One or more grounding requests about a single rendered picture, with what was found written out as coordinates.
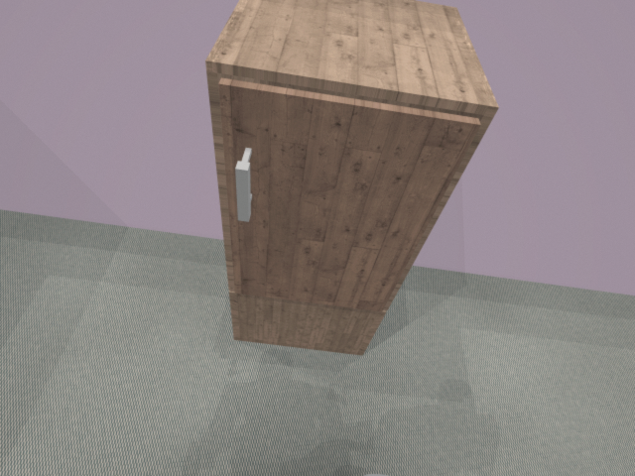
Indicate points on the cupboard door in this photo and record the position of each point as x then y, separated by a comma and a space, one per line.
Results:
343, 190

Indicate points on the handle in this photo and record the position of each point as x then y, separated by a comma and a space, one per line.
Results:
243, 190

